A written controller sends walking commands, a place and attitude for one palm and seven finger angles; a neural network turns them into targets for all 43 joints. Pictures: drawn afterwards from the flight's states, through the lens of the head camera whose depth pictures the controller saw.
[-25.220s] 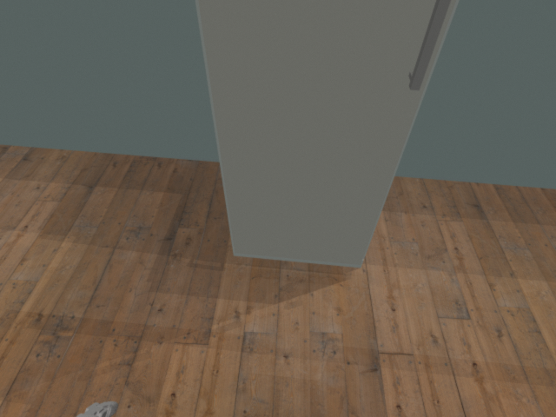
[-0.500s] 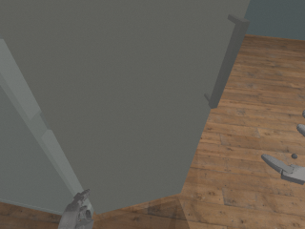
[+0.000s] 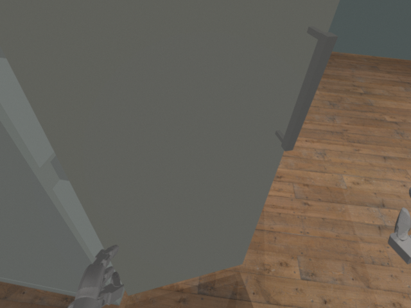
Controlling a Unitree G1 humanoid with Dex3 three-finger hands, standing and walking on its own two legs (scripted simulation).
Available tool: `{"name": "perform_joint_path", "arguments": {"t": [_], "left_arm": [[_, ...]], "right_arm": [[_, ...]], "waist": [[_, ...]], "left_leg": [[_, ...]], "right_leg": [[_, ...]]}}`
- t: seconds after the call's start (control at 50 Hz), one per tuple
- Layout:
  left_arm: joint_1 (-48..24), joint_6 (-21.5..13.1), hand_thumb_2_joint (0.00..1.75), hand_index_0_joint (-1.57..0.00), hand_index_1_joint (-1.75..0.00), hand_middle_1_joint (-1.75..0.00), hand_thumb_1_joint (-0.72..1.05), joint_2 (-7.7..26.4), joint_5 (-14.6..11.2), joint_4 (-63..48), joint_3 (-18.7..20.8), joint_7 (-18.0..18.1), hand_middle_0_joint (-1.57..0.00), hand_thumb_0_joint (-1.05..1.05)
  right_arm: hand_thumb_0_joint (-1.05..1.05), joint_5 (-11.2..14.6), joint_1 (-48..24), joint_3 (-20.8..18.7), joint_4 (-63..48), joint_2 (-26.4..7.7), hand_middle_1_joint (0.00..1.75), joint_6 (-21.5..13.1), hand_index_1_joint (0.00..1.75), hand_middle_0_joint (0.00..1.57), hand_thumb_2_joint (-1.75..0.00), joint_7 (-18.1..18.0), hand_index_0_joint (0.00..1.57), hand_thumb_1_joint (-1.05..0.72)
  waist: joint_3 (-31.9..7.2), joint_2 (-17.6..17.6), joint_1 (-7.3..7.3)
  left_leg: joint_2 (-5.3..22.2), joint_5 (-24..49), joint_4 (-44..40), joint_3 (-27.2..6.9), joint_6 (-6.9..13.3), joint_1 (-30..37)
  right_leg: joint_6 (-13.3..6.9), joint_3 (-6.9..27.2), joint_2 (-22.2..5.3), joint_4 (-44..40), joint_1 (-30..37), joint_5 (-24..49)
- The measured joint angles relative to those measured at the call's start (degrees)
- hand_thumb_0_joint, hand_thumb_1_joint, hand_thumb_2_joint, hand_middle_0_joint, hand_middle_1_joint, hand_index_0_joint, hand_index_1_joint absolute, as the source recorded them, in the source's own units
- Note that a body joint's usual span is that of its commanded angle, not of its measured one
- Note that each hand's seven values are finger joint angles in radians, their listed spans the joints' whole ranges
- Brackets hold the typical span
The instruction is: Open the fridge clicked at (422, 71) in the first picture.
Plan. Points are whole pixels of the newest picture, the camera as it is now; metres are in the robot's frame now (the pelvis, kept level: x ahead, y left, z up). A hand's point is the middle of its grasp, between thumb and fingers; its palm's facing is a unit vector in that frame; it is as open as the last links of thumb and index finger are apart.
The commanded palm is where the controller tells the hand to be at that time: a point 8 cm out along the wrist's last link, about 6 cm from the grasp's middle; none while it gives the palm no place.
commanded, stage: draw the hand back to the body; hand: right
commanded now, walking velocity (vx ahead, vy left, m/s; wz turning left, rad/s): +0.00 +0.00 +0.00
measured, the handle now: (298, 96) +0.45 -0.19 +0.23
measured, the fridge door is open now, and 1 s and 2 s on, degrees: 65 65 65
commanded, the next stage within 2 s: step back with the hand held close in 0.20 s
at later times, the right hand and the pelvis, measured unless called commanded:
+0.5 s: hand (385, 226) +0.20 -0.27 +0.16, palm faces +0.41 +0.81 -0.41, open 7.4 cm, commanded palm +0.14 -0.30 +0.17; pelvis -0.01 +0.00 +0.00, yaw +1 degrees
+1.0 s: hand out of the picture +0.12 -0.31 +0.15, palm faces +0.43 +0.78 -0.45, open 7.4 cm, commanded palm +0.05 -0.34 +0.17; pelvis -0.08 -0.04 -0.01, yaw -1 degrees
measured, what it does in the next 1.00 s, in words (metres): shifts its weight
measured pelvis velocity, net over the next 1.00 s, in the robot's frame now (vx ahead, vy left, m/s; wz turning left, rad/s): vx -0.08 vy -0.04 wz -0.03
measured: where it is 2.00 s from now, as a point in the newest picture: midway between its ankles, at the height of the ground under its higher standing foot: outside the picture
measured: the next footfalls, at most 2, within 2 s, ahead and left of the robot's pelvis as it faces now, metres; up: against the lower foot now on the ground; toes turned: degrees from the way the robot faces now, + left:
left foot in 1.70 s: -0.25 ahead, +0.08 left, +0.00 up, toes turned +4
right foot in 1.82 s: -0.06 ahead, -0.13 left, +0.00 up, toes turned +6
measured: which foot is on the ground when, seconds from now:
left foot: down 0.00-1.00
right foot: down 0.00-1.00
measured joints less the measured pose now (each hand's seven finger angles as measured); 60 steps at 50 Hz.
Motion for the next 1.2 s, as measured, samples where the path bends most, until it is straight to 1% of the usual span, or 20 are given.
{"name": "perform_joint_path", "arguments": {"t": [0.18,0.36,0.42,0.46,0.56,0.64,0.7,0.76,0.86,0.94,1.0,1.06,1.1,1.14,1.2], "left_arm": [[-0.32,0.52,0.9,-0.2,-0.3,-0.3,0.9,-0.71,0.14,-0.12,-0.44,-0.03,-0.2,0.02],[0.39,1.1,0.9,-0.2,-0.3,-0.3,0.9,-0.23,0.03,-0.14,-0.22,0.01,-0.2,0.02],[-0.48,2.75,0.9,-0.2,-0.3,-0.3,0.9,0.18,0.01,-0.48,-0.34,-0.35,-0.2,0.02],[-1.07,4.16,0.9,-0.2,-0.3,-0.3,0.9,0.16,-0.09,-1.18,-0.14,-0.54,-0.2,0.02],[-1.39,6.44,0.9,-0.2,-0.3,-0.3,0.9,-0.1,-0.54,-4.36,0.48,-0.34,-0.2,0.02],[-1.05,6.96,0.9,-0.2,-0.3,-0.3,0.9,-0.6,-0.72,-6.09,0.55,0.01,-0.2,0.02],[-0.58,6.62,0.9,-0.2,-0.3,-0.3,0.9,-0.96,-0.79,-6.66,0.42,0.06,-0.2,0.02],[-0.05,5.87,0.9,-0.2,-0.3,-0.3,0.9,-1.2,-0.84,-6.8,0.21,0.0,-0.2,0.02],[0.79,4.09,0.9,-0.2,-0.3,-0.3,0.9,-1.27,-0.86,-6.61,0.01,-0.19,-0.2,0.02],[1.57,2.77,0.9,-0.2,-0.3,-0.3,0.9,-1.43,-0.79,-6.06,0.15,-0.34,-0.2,0.02],[1.95,2.22,0.9,-0.2,-0.3,-0.3,0.9,-1.6,-0.48,-5.04,0.25,-0.52,-0.2,0.02],[2.05,1.64,0.9,-0.21,-0.3,-0.3,0.9,-1.6,-0.11,-3.85,0.25,-0.46,-0.2,0.02],[1.92,1.25,0.9,-0.21,-0.3,-0.3,0.9,-1.49,0.08,-3.18,0.29,-0.24,-0.2,0.02],[1.63,0.84,0.9,-0.21,-0.3,-0.3,0.9,-1.43,0.11,-2.82,0.37,0.07,-0.2,0.02],[1.24,0.37,0.9,-0.21,-0.3,-0.3,0.9,-1.54,0.01,-3.54,0.59,0.18,-0.2,0.02]], "right_arm": [[0.01,0.29,-0.75,-0.19,0.5,-0.11,0.31,0.29,0.31,0.2,-0.89,0.43,0.21,-0.88],[0.01,0.06,-0.42,-0.16,-0.06,-0.32,0.3,0.24,0.3,0.2,-0.9,0.84,0.21,-0.89],[0.01,-0.79,-1.28,-1.34,-0.5,-0.8,0.3,-1.85,0.3,0.21,-0.9,0.71,0.21,-0.89],[0.01,-1.17,-1.15,-1.75,-1.14,-1.2,0.3,-2.72,0.3,0.2,-0.9,0.56,0.21,-0.89],[0.01,-1.19,2.43,-1.41,-4.19,-2.19,0.3,-3.1,0.3,0.2,-0.9,0.53,0.21,-0.89],[0.01,-0.87,4.85,-2.0,-6.68,-4.21,0.3,-3.55,0.3,0.21,-0.9,0.46,0.21,-0.89],[0.01,-0.69,5.46,-3.25,-7.83,-5.5,0.3,-4.34,0.3,0.21,-0.9,0.12,0.22,-0.89],[0.01,-0.68,5.57,-4.57,-8.38,-6.06,0.3,-5.26,0.3,0.21,-0.9,-0.36,0.22,-0.89],[0.01,-1.38,4.65,-5.48,-8.14,-5.02,0.3,-6.55,0.3,0.21,-0.9,-0.91,0.22,-0.89],[0.01,-1.9,4.14,-5.27,-8.21,-4.06,0.3,-7.23,0.3,0.21,-0.9,-1.03,0.22,-0.89],[0.01,-2.0,5.04,-5.08,-8.86,-3.43,0.3,-7.93,0.3,0.21,-0.9,-1.17,0.22,-0.89],[0.01,-2.08,5.6,-4.73,-9.51,-2.99,0.3,-8.7,0.3,0.21,-0.9,-1.63,0.22,-0.89],[0.01,-2.33,4.8,-4.31,-9.09,-2.77,0.3,-9.19,0.3,0.21,-0.9,-1.92,0.22,-0.89],[0.01,-2.69,3.17,-4.03,-7.85,-2.65,0.3,-9.5,0.3,0.21,-0.9,-2.04,0.22,-0.89],[0.01,-3.21,0.69,-4.35,-6.03,-3.1,0.3,-9.62,0.3,0.21,-0.9,-1.76,0.21,-0.89]], "waist": [[0.13,-0.09,0.19],[0.2,-0.34,0.45],[0.0,-0.62,1.24],[0.11,-0.27,1.75],[0.66,0.88,3.22],[1.25,1.84,3.94],[1.59,2.34,4.1],[1.8,2.59,4.08],[2.15,2.25,3.94],[2.32,1.72,4.16],[1.87,1.63,3.67],[1.41,1.85,2.81],[1.28,1.83,2.48],[1.34,1.61,2.69],[1.64,1.34,3.9]], "left_leg": [[-0.38,0.17,-0.45,0.01,0.38,0.53],[-0.7,0.42,-0.85,-0.04,0.43,0.37],[-1.4,0.8,-0.39,0.25,0.24,-1.92],[-1.36,0.77,0.7,-0.07,0.03,-3.94],[-0.4,0.59,3.42,-1.59,-0.87,-8.13],[0.13,0.85,4.9,-2.3,-1.46,-10.46],[0.33,1.32,5.59,-2.37,-1.79,-11.85],[0.48,1.86,6.2,-2.22,-2.06,-13.08],[0.51,2.15,7.82,-1.63,-1.89,-15.13],[-0.52,2.2,8.85,-2.18,-1.44,-16.12],[-0.94,2.71,8.42,-2.34,-1.1,-16.39],[-1.08,3.87,7.75,-2.71,-1.44,-16.44],[-1.24,4.31,7.51,-2.89,-1.64,-16.33],[-1.78,3.52,7.72,-3.29,-1.4,-16.3],[-3.13,0.59,9.82,-4.37,-0.27,-16.84]], "right_leg": [[0.41,0.07,-0.34,-0.69,0.69,0.33],[0.46,0.08,-0.66,-0.52,0.29,0.32],[0.19,0.52,-1.41,1.99,-3.02,-0.42],[0.19,0.24,-1.49,2.72,-4.72,-0.45],[-0.79,-1.38,-0.87,3.11,-7.31,0.08],[-1.57,-2.14,-0.48,3.61,-8.99,0.57],[-2.1,-2.22,-0.31,4.09,-10.31,1.08],[-2.57,-2.07,-0.16,4.55,-11.58,1.71],[-3.24,-1.24,0.13,5.73,-13.87,2.7],[-3.39,0.4,0.7,6.59,-15.5,3.42],[-3.07,1.09,0.89,7.22,-16.35,1.9],[-2.76,1.07,0.85,7.08,-16.45,1.6],[-2.91,1.01,0.75,6.74,-16.27,2.57],[-3.32,1.19,0.7,6.14,-16.04,3.95],[-3.94,1.98,1.07,5.34,-16.39,4.93]]}}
